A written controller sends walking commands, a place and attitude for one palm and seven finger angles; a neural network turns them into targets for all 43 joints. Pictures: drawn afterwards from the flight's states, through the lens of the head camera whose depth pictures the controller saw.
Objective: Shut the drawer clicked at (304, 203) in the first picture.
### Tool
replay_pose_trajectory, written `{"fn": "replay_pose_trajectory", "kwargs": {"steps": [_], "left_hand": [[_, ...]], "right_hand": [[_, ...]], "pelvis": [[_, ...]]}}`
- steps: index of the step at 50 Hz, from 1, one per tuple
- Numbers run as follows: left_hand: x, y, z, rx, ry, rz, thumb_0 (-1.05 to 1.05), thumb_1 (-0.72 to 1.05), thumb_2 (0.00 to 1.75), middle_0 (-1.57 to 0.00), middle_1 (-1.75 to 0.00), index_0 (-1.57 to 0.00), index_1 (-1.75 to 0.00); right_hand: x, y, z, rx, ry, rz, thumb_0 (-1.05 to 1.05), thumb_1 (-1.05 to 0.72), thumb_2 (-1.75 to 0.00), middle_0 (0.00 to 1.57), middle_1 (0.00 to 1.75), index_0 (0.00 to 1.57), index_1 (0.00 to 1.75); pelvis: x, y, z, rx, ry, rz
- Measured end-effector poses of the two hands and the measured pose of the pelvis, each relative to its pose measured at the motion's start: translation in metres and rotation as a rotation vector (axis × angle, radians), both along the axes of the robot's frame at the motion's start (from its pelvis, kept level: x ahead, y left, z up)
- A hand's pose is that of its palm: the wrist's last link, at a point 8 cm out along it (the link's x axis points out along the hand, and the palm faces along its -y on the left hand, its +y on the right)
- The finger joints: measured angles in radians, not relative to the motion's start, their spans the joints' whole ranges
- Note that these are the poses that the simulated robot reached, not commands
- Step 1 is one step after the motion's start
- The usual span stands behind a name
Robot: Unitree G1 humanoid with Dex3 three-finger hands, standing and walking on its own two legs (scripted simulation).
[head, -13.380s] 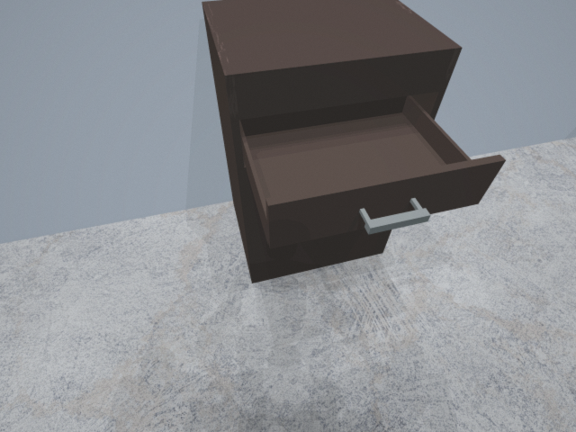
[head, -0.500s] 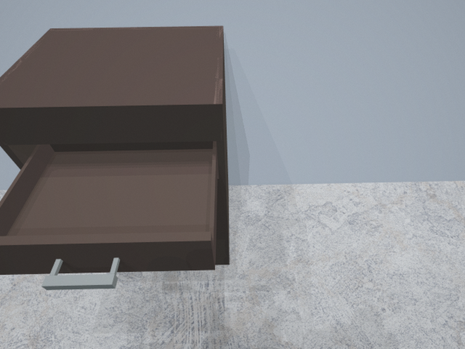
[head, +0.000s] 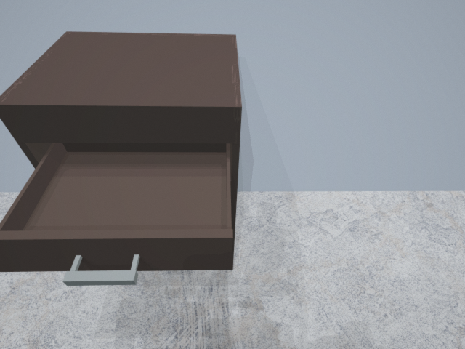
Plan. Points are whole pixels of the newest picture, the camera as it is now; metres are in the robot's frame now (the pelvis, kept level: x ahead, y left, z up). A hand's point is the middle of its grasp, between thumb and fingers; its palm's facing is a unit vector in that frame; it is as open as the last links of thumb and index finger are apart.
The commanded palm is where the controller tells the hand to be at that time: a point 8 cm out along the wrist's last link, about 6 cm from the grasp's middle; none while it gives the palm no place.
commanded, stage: come to a stop and stand still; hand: left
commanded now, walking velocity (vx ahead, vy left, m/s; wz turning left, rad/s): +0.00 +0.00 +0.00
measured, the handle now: (104, 268) +0.29 +0.28 -0.08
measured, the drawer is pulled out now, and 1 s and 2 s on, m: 0.28 0.28 0.28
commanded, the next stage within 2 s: look again from close up in 1.04 s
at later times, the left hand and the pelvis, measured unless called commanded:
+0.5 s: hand out of the picture -0.04 +0.17 -0.18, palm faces +0.04 -0.99 -0.12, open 7.4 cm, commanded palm none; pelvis +0.01 +0.03 +0.00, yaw +0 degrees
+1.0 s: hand out of the picture +0.02 +0.20 -0.18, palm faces +0.04 -0.98 -0.18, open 7.4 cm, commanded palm none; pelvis +0.01 +0.04 +0.00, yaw +0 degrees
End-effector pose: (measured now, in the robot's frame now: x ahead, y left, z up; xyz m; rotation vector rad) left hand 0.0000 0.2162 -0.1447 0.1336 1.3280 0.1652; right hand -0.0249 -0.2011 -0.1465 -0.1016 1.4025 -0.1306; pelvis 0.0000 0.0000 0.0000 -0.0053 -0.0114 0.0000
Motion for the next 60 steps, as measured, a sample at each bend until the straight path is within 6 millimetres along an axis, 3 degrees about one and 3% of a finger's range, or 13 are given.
{"fn": "replay_pose_trajectory", "kwargs": {"steps": [7, 20, 31, 46, 52, 60], "left_hand": [[-0.022, -0.001, -0.004, -0.039, 0.079, 0.019, 0.0, 0.92, 0.9, -0.2, -0.3, -0.2, -0.3], [-0.043, 0.007, -0.005, -0.067, 0.149, 0.032, 0.0, 0.91, 0.9, -0.2, -0.3, -0.19, -0.3], [-0.032, 0.016, -0.008, -0.047, 0.136, 0.002, 0.0, 0.91, 0.9, -0.2, -0.3, -0.2, -0.3], [0.007, 0.04, -0.004, 0.005, 0.017, 0.007, 0.0, 0.91, 0.9, -0.2, -0.3, -0.19, -0.3], [0.007, 0.035, -0.005, -0.016, 0.015, 0.001, 0.0, 0.91, 0.9, -0.2, -0.3, -0.19, -0.3], [-0.009, 0.028, -0.008, -0.046, 0.054, 0.006, 0.0, 0.91, 0.9, -0.2, -0.3, -0.2, -0.3]], "right_hand": [[0.0, 0.014, 0.001, -0.003, 0.03, 0.002, 0.01, -0.91, -0.9, 0.2, 0.3, 0.2, 0.3], [0.026, 0.014, 0.007, -0.056, -0.012, 0.018, 0.01, -0.92, -0.9, 0.2, 0.3, 0.2, 0.3], [0.036, 0.013, 0.005, -0.067, -0.036, 0.027, 0.01, -0.92, -0.9, 0.2, 0.3, 0.2, 0.3], [0.043, 0.018, 0.002, -0.055, -0.067, 0.025, 0.01, -0.93, -0.9, 0.2, 0.3, 0.2, 0.3], [0.037, 0.02, 0.005, -0.054, -0.054, 0.019, 0.01, -0.92, -0.9, 0.2, 0.3, 0.2, 0.3], [0.027, 0.025, 0.008, -0.051, -0.03, 0.012, 0.01, -0.91, -0.9, 0.2, 0.3, 0.2, 0.3]], "pelvis": [[0.003, 0.014, 0.0, -0.001, 0.0, 0.0], [0.007, 0.03, 0.002, 0.0, 0.002, -0.002], [0.009, 0.034, -0.001, -0.017, 0.012, 0.007], [0.014, 0.04, -0.002, -0.011, -0.012, 0.006], [0.013, 0.04, -0.001, -0.009, -0.016, 0.002], [0.012, 0.041, 0.001, -0.009, -0.02, 0.0]]}}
